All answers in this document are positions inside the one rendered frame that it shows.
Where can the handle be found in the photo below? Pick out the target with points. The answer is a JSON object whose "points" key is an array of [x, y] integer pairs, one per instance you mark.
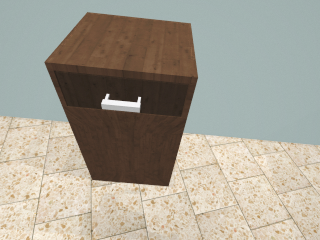
{"points": [[118, 105]]}

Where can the cabinet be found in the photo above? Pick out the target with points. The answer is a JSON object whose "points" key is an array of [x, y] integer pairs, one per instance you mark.
{"points": [[122, 146]]}

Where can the drawer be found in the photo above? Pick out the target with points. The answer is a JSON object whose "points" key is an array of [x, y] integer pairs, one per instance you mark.
{"points": [[157, 97]]}

